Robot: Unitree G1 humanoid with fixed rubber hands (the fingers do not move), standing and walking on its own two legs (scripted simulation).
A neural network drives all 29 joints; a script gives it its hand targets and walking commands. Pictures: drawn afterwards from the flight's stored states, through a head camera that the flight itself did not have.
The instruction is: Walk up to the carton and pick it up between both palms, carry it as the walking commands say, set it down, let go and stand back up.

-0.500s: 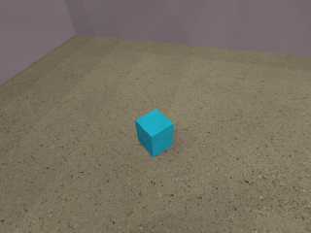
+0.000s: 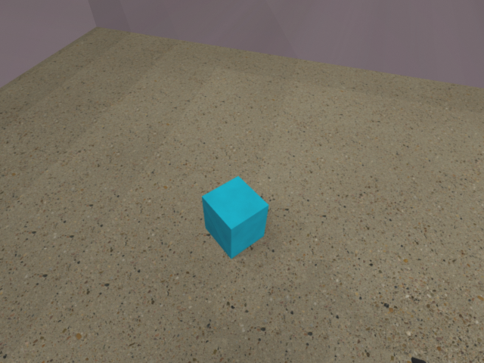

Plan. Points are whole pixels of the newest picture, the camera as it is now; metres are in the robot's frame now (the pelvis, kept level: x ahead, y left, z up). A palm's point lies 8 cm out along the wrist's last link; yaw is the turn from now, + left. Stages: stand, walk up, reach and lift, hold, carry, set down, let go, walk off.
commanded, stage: walk up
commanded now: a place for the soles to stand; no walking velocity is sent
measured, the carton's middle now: (234, 217) +0.83 +0.02 -0.64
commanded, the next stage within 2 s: none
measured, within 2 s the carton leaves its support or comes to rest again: neither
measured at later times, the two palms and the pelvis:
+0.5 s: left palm (71, 336) +0.19 +0.29 -0.09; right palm (412, 295) +0.28 -0.33 -0.09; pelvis +0.16 -0.01 +0.00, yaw +0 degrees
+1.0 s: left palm (96, 259) +0.34 +0.30 -0.09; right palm (393, 259) +0.36 -0.33 -0.11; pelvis +0.29 -0.01 -0.01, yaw +0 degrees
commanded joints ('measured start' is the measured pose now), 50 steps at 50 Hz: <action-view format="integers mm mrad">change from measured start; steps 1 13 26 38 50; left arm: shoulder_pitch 25 97 58 16 75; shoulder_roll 187 289 292 194 337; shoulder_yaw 93 128 112 87 132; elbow -42 -32 -84 -76 -50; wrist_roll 12 2 -5 3 7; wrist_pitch -11 -60 -19 -16 -50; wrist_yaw -19 20 32 8 55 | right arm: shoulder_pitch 35 6 8 120 73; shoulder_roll -236 -174 -119 -216 -187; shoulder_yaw -116 -103 -99 -123 -115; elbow -81 -100 -125 -140 -175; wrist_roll -25 -17 -26 -18 -23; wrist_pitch -8 19 10 5 60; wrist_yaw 3 14 19 1 15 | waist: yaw -33 13 -17 -57 -5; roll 144 -119 -129 131 -74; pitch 48 145 -29 35 121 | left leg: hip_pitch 54 -388 -1 128 -343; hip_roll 235 61 -22 212 57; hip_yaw -235 -61 63 -218 -85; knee -318 440 -81 -259 458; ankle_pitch -231 -109 -16 -10 -220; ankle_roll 222 -2 31 223 15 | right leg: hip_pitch -100 240 296 -163 146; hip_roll -65 -272 -218 -69 -311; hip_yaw -12 421 125 -27 451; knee -194 -732 -376 -127 -690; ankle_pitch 40 118 738 77 -88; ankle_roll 38 -148 -118 46 -176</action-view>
